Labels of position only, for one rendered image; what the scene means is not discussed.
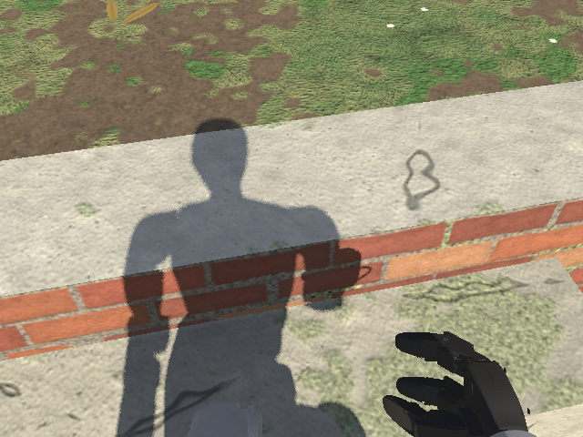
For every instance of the robot right hand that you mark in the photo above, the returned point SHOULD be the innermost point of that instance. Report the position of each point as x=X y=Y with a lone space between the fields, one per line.
x=485 y=405

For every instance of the left robot thigh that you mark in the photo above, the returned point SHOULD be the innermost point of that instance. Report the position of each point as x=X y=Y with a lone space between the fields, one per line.
x=226 y=419

